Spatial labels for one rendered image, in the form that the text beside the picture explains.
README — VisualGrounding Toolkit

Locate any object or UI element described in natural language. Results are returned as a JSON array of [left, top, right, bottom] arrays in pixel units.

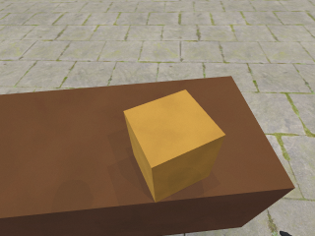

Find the carton
[[123, 89, 225, 203]]

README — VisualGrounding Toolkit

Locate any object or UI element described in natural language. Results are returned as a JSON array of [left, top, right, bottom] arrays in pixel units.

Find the pedestal
[[0, 76, 295, 236]]

